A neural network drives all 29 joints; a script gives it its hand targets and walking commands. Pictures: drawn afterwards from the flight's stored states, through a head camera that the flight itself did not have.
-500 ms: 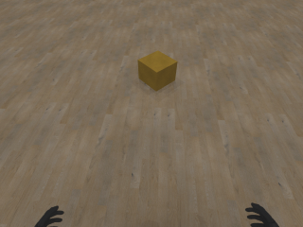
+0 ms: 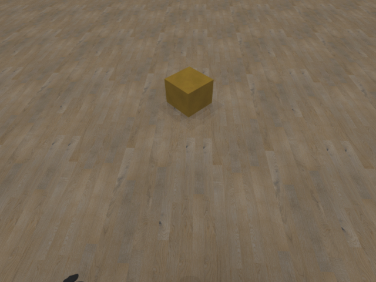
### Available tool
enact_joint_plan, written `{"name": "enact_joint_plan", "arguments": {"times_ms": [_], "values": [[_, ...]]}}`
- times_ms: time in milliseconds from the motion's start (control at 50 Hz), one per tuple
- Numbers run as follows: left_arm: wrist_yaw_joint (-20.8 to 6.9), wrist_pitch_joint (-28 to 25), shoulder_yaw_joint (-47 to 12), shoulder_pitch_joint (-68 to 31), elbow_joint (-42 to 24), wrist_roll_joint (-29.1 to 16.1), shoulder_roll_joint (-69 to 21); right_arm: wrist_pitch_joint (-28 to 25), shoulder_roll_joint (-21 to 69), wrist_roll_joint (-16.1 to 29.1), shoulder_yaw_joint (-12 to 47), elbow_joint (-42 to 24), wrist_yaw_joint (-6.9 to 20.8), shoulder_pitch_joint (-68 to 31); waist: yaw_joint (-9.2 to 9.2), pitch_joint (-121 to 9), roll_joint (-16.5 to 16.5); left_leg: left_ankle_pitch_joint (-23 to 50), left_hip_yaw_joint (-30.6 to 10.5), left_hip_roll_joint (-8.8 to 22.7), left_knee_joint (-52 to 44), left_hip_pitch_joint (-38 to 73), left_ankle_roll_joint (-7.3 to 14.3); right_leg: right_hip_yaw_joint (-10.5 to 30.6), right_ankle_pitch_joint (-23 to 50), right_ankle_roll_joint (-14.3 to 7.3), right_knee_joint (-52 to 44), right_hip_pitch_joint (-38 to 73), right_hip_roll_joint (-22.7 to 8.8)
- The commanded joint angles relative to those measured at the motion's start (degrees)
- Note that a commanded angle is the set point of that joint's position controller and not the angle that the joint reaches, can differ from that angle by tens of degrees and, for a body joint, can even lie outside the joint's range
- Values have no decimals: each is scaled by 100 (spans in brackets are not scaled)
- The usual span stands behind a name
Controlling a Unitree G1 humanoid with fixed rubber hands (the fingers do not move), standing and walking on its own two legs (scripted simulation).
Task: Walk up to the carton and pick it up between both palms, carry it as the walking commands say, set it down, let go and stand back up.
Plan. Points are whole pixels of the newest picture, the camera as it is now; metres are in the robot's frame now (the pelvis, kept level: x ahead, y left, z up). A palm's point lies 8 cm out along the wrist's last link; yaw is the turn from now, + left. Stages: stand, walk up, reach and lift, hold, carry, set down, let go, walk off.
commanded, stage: walk up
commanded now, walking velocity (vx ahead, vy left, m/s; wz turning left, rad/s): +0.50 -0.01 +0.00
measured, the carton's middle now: (189, 91) +1.64 -0.03 -0.66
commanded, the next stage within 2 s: none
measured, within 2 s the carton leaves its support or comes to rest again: neither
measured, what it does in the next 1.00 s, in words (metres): walks ahead: left foot, then right foot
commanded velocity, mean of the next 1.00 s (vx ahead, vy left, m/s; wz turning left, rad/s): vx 0.49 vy -0.05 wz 0.00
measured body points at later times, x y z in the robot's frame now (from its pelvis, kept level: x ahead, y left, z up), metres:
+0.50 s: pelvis +0.20 +0.04 -0.03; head +0.23 +0.05 +0.42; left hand +0.07 +0.27 -0.17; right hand +0.40 -0.18 -0.14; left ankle +0.28 +0.15 -0.75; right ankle +0.03 -0.12 -0.72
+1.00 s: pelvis +0.43 -0.02 -0.02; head +0.47 -0.02 +0.43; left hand +0.62 +0.21 -0.14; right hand +0.31 -0.26 -0.16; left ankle +0.29 +0.15 -0.74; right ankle +0.53 -0.14 -0.75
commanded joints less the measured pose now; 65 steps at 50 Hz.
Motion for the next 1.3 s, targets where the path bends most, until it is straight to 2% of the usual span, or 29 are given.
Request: {"name": "enact_joint_plan", "arguments": {"times_ms": [0,20,40,60,80,120,180,340,380,440,460,480,500,540,560,600,720,860,920,940,960,980,1000,1020,1040,1060,1100,1140,1280], "values": [[101,-96,128,1212,184,-23,399,-59,-894,-77,-150,-410,46,-738,786,219,76,-2560,-354,424,-119,-1920,654,-477,-28,-40,-1084,1977,149],[186,-164,283,2065,386,46,853,-41,-517,-95,-65,-470,86,-792,1193,57,-986,-2298,337,-232,1991,-2813,548,910,-750,-209,-1906,2768,-868],[341,-265,340,2735,466,116,1408,-89,-75,-132,13,-820,113,-1085,1291,-13,-1474,-1891,-18,-401,3854,-4029,371,3660,-2125,-449,-2992,2771,-2558],[389,-238,278,2329,327,71,1486,-74,-92,-144,-6,-943,118,-1055,980,115,-936,-1307,-410,100,4245,-4238,342,4514,-3041,-818,-3560,2141,-3085],[378,-266,236,1740,146,80,1240,-90,-161,-106,-32,-919,156,-1083,677,398,-868,-666,-547,302,4319,-3991,294,4091,-2709,-798,-3528,1627,-2712],[328,-409,157,1147,73,39,600,-100,-153,-87,-89,-681,227,-688,312,701,-803,221,-478,370,4012,-3329,61,2445,-1032,-566,-3249,1209,-1809],[317,-533,109,1536,263,6,249,9,39,-33,-80,-628,303,-651,291,619,-940,801,-102,239,3622,-2902,-159,1306,698,-457,-3113,1186,-1425],[417,-514,153,2320,689,-33,99,-33,514,95,86,-915,309,-1904,616,697,-1437,891,463,12,1391,-2412,-156,502,1910,-609,-3052,1535,-1408],[401,-452,153,2151,767,-43,65,-114,510,63,102,-917,255,-1737,416,493,-1754,464,649,-79,1098,-1531,-94,240,1443,-625,-2818,1144,-1201],[401,-429,156,2200,871,-104,48,-291,50,-24,-63,-366,79,-174,-206,-298,-562,537,1018,-352,621,533,66,-13,3096,-556,-436,736,-823],[419,-450,86,2238,804,-81,-175,-361,-375,-160,-201,-100,9,758,-565,-954,338,-174,-251,577,492,1824,298,4,1885,-403,1321,-354,-548],[433,-430,104,2407,612,-78,-483,-362,-1193,-185,-346,-26,-90,1554,-743,-1493,1631,112,-3441,2664,-856,2711,621,120,-1002,-202,3173,-2009,196],[428,-354,215,2321,622,17,-162,-301,-1144,-64,-301,13,-123,1379,-468,-1577,826,223,-3917,2881,-1024,2304,718,920,-709,-230,3850,-2053,-239],[370,-320,153,1810,577,23,-366,-331,-269,-2,-99,-20,-100,332,4,-351,303,847,-2207,1956,-856,787,698,997,331,-223,3546,-1895,-568],[326,-272,132,1742,606,36,-467,-372,89,27,-43,-58,-92,71,121,-91,450,895,-1513,1539,-891,290,588,881,634,-161,3333,-1673,-702],[261,-96,113,1733,657,72,-581,-441,353,54,26,8,-96,151,204,42,741,1334,-805,1253,-977,-168,471,613,997,-64,3197,-1401,-625],[54,84,89,374,168,84,-474,-508,151,74,-53,157,-139,1011,-30,507,756,1552,-367,1313,-1274,-29,529,301,1727,167,2006,-1898,-549],[-112,-5,93,-890,-330,-39,-429,-457,-48,1,-155,130,-222,1435,-330,776,900,1186,-87,1440,-1545,369,543,32,1804,153,-45,-1342,-372],[-40,-135,101,-663,-351,10,-400,-415,-86,6,-153,226,-213,1276,-85,484,1226,1274,271,1266,-1092,303,486,-223,1231,55,-512,-483,-231],[30,-211,128,-252,-238,40,-308,-380,-35,20,-128,314,-171,1270,171,169,980,1284,543,1008,-355,84,461,-457,1163,-14,-830,291,-99],[129,-280,260,466,47,80,-9,-367,94,-22,-60,342,-143,1498,395,-382,116,1409,700,661,925,-268,419,-569,672,-126,-971,1373,28],[233,-359,422,1456,307,182,444,-403,331,-65,5,205,-132,1556,777,-939,-919,231,573,498,2651,-1392,347,352,62,-303,-995,2583,-701],[317,-389,547,2164,356,201,1133,-466,875,12,106,-128,-122,1481,924,-1303,-2578,-1943,410,-220,4325,-2810,178,3180,-871,-840,-2369,3150,-2368],[316,-369,466,2066,304,65,1084,-453,491,-11,0,-206,-117,1132,821,-1491,-1819,-1708,-283,150,5002,-3107,261,3742,-1476,-1051,-2747,2968,-2670],[308,-414,372,1598,119,70,771,-420,341,-12,-43,-148,-122,933,582,-829,-962,-1189,-366,233,5175,-3292,314,3583,-666,-948,-2621,2405,-2507],[313,-461,269,1214,108,59,380,-388,486,-40,-60,-34,-109,913,393,-330,-482,-663,-436,441,5043,-3142,269,2881,673,-886,-2449,1870,-2243],[320,-536,162,826,121,23,-140,-241,685,-75,-51,85,-27,1088,18,-44,-650,-137,-403,561,4591,-2484,148,1715,1906,-629,-2327,1063,-1656],[307,-577,130,929,196,13,-151,-76,648,-77,-68,-23,31,858,-56,-2,-998,170,-213,459,4326,-2270,42,1276,2424,-621,-2411,844,-1396],[397,-598,112,1788,502,-43,-103,53,610,12,-31,-554,197,-787,330,578,-935,1153,36,360,2834,-2850,-202,717,2056,-635,-2912,1203,-1435]]}}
